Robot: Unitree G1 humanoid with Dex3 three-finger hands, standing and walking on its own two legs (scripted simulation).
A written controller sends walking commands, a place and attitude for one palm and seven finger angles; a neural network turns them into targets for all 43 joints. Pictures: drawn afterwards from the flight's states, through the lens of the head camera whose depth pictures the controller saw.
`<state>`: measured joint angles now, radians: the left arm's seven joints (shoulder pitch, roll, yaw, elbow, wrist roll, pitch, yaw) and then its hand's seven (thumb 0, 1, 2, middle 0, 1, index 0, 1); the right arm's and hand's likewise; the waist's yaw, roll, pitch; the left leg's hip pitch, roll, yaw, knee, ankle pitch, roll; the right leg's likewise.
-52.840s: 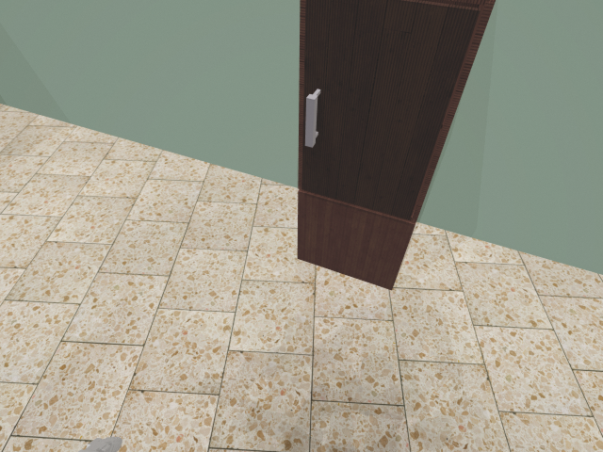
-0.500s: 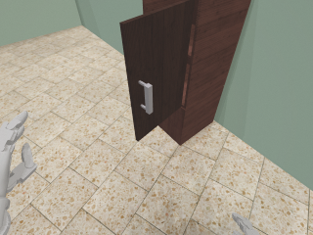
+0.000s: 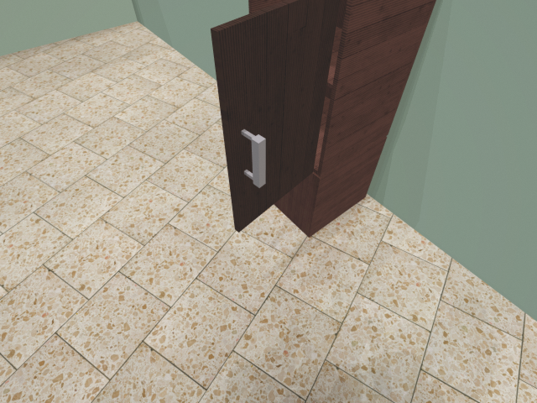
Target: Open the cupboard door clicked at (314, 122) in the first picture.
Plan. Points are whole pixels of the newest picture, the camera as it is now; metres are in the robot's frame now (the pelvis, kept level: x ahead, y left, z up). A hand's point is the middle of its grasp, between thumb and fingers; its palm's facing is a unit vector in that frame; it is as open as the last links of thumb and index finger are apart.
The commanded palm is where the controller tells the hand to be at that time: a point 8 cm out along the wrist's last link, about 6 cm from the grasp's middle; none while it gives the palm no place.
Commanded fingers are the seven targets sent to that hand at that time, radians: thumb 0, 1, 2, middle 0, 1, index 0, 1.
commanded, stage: let the arm hang, fingers relaxed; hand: left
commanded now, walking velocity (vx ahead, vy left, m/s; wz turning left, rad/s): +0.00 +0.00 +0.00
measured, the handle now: (252, 158) +0.65 +0.07 -0.06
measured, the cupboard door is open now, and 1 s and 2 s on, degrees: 98 98 98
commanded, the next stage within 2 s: look to check the result in 0.54 s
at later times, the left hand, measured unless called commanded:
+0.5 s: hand out of the picture +0.01 +0.17 -0.17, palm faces +0.01 -0.98 -0.19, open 7.3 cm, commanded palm none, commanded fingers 0.00 0.90 0.90 -0.20 -0.30 -0.20 -0.30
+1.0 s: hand out of the picture +0.02 +0.16 -0.17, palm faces +0.01 -0.98 -0.21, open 7.3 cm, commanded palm none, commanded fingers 0.00 0.90 0.90 -0.20 -0.30 -0.20 -0.30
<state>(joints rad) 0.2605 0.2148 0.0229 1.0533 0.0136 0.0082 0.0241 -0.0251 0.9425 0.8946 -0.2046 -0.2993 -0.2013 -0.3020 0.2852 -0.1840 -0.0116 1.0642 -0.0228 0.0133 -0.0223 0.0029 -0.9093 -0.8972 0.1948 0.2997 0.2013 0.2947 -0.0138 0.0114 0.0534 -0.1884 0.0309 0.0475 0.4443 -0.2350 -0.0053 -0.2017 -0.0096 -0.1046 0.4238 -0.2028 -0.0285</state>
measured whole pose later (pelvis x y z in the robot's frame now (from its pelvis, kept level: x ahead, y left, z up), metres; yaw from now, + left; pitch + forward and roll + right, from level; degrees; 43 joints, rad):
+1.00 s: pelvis +0.01 -0.01 +0.00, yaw -1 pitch -1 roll +0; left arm 0.25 0.14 0.01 1.15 0.01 -0.02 0.04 0.00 0.91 0.90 -0.20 -0.30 -0.20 -0.30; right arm 0.28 -0.13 -0.01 1.14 -0.02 0.00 -0.03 0.00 -0.91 -0.90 0.20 0.30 0.20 0.29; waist -0.01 0.02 0.05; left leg -0.15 0.04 0.06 0.39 -0.23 -0.02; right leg -0.18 0.00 -0.09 0.41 -0.21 -0.04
